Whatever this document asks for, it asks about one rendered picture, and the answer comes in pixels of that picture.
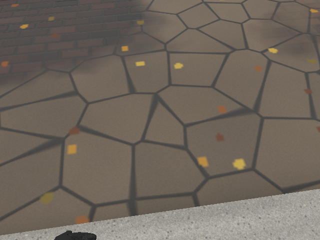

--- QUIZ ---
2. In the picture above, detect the robot left hand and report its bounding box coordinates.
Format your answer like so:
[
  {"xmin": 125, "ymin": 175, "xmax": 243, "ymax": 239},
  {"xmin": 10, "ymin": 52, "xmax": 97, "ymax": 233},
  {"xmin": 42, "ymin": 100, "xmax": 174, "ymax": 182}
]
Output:
[{"xmin": 54, "ymin": 230, "xmax": 97, "ymax": 240}]

